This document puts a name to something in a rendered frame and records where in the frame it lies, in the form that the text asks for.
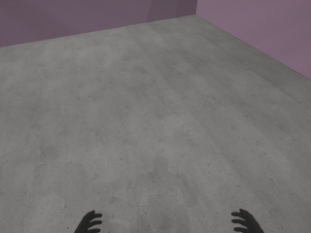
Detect robot right hand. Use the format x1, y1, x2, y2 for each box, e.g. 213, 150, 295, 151
231, 209, 264, 233

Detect robot left hand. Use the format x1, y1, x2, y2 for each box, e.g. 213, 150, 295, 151
74, 210, 103, 233

